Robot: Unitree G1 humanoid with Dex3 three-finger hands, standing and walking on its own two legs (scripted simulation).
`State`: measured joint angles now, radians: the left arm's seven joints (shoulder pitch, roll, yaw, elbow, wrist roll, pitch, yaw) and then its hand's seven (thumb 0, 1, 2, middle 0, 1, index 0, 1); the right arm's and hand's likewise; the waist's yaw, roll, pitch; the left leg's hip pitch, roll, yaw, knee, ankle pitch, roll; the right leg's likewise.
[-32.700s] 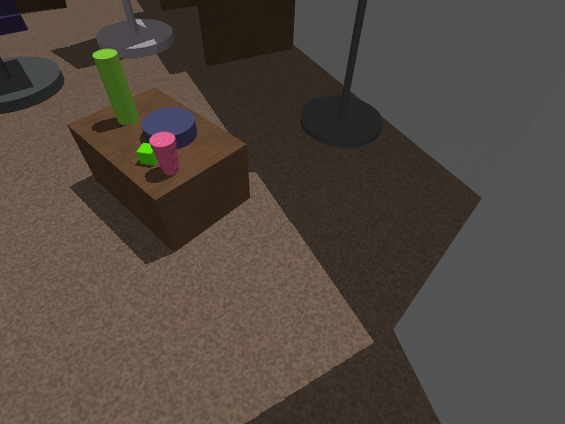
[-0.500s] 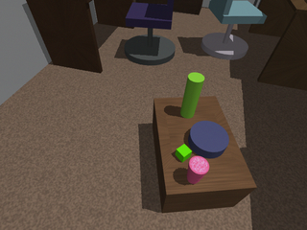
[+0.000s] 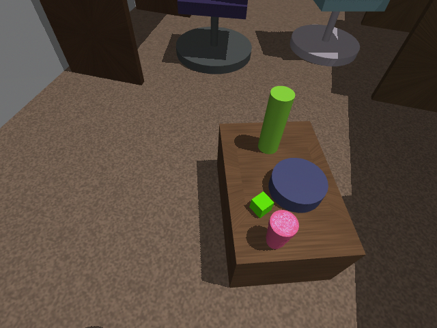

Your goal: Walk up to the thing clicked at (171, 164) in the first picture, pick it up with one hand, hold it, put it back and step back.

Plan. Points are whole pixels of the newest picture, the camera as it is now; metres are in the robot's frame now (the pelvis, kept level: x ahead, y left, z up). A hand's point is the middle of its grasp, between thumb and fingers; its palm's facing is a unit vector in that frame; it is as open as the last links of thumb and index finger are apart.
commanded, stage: step back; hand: right
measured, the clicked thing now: (279, 232) +0.45 -0.22 -0.37
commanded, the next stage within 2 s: none
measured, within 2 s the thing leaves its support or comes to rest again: neither
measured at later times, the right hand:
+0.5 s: hand out of the picture -0.04 -0.24 -0.15, palm faces -0.03 +0.90 -0.44, open 7.4 cm
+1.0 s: hand out of the picture -0.13 -0.26 -0.16, palm faces -0.04 +0.91 -0.40, open 7.4 cm
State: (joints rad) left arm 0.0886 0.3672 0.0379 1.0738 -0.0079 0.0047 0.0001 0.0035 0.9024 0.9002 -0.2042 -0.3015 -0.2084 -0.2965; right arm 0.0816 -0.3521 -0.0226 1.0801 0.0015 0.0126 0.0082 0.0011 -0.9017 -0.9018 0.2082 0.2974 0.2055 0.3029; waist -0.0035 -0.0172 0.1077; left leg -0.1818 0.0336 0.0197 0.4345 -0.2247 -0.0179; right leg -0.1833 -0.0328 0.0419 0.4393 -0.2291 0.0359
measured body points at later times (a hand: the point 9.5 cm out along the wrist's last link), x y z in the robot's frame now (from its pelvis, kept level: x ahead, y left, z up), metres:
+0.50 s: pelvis -0.09 +0.03 -0.01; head -0.01 +0.07 +0.43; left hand +0.05 +0.34 -0.15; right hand -0.04 -0.28 -0.12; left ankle -0.08 +0.13 -0.74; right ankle -0.11 -0.11 -0.66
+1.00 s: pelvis -0.21 +0.02 -0.01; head -0.15 +0.01 +0.43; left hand -0.07 +0.32 -0.12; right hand -0.12 -0.31 -0.14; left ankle -0.24 +0.14 -0.70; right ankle -0.17 -0.10 -0.74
